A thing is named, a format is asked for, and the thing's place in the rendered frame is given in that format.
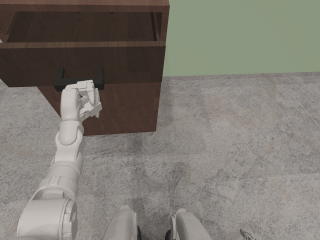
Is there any robot left hand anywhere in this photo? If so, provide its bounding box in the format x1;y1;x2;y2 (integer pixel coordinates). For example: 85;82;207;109
60;80;102;124

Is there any drawer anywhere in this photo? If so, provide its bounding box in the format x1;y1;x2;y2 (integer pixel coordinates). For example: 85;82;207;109
0;11;166;88

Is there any cabinet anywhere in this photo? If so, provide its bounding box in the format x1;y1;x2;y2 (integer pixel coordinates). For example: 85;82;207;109
0;0;170;136

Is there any handle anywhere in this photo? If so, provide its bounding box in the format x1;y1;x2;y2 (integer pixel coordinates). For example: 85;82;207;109
53;66;105;92

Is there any robot left forearm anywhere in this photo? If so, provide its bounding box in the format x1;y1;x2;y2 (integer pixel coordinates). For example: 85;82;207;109
16;120;86;237

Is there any robot left thigh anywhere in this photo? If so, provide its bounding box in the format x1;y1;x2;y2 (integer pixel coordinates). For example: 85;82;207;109
102;209;138;240

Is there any left robot shin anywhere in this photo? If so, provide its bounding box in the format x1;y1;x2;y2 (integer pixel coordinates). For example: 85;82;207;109
120;206;137;240

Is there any robot left upper arm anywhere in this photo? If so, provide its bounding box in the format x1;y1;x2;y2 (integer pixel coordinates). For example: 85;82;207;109
7;198;78;240

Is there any robot right hand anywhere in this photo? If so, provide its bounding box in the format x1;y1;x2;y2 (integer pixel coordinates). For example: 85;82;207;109
240;228;262;240

